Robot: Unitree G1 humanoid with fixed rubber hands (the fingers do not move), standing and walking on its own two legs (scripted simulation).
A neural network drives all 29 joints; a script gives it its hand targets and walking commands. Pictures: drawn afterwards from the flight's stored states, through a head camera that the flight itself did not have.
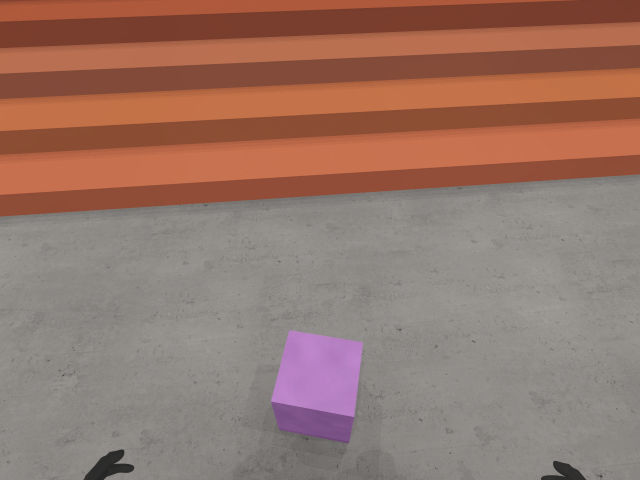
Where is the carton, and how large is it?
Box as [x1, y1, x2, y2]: [271, 330, 362, 442]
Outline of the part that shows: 289,330 271,399 279,429 348,442 354,414 362,342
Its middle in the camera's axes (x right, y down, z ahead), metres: +0.00 +0.42 +1.12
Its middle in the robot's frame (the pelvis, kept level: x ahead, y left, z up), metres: +0.46 +0.03 -0.66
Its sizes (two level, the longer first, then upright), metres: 0.210 0.200 0.250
